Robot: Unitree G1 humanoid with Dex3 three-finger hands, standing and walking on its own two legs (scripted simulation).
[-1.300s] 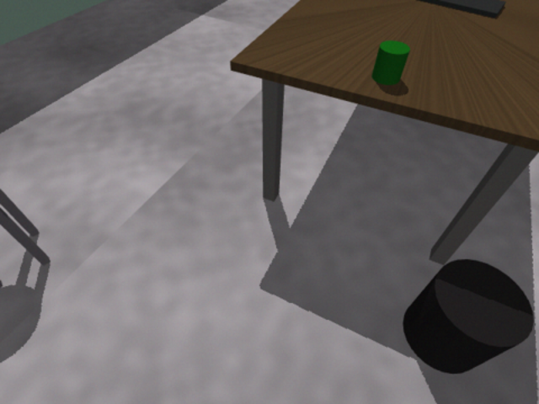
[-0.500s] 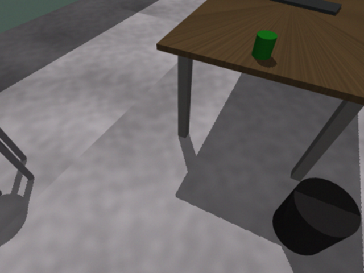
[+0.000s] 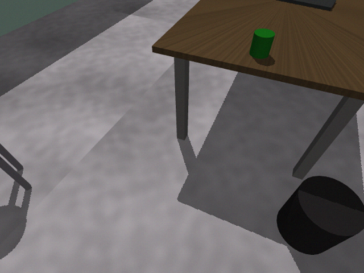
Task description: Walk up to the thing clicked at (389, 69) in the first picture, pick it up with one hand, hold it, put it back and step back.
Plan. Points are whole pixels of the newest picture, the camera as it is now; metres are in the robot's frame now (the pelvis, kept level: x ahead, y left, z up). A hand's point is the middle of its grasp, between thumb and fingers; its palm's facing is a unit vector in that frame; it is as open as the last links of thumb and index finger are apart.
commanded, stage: walk up
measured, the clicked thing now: (261, 42) +1.01 -0.30 +0.00
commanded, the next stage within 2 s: none
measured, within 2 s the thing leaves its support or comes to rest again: neither
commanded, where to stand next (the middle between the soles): +0.45 +0.07 m, yaw -16 degrees
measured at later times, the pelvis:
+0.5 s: pelvis +0.16 +0.06 -0.02, yaw -9 degrees
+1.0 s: pelvis +0.34 +0.10 -0.02, yaw -14 degrees
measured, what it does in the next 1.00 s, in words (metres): walks ahead: left foot, then right foot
